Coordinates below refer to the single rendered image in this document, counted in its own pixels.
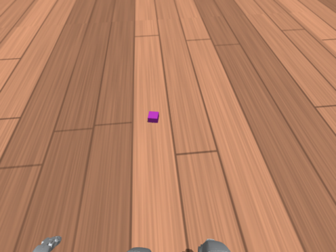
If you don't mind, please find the small box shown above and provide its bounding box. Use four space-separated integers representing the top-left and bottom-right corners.
148 111 159 123

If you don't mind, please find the left robot hand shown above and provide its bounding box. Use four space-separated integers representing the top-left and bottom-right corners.
33 236 61 252

